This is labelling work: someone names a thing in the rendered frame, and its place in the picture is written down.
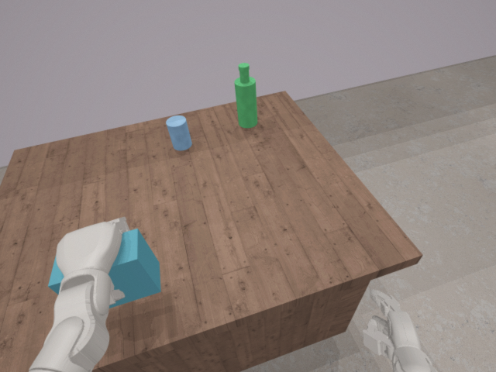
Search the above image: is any left robot forearm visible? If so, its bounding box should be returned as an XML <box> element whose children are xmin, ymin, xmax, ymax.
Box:
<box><xmin>29</xmin><ymin>269</ymin><xmax>111</xmax><ymax>372</ymax></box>

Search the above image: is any robot left hand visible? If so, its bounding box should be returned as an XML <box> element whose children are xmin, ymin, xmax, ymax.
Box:
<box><xmin>56</xmin><ymin>217</ymin><xmax>130</xmax><ymax>305</ymax></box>

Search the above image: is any table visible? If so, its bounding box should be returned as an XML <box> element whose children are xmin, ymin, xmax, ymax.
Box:
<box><xmin>0</xmin><ymin>91</ymin><xmax>423</xmax><ymax>372</ymax></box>

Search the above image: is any sponge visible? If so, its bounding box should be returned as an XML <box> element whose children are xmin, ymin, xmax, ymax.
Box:
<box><xmin>48</xmin><ymin>229</ymin><xmax>161</xmax><ymax>308</ymax></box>

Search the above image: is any robot right hand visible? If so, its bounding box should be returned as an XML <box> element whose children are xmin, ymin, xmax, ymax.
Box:
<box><xmin>363</xmin><ymin>289</ymin><xmax>422</xmax><ymax>360</ymax></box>

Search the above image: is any right robot forearm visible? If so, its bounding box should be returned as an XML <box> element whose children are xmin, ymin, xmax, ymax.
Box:
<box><xmin>392</xmin><ymin>346</ymin><xmax>438</xmax><ymax>372</ymax></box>

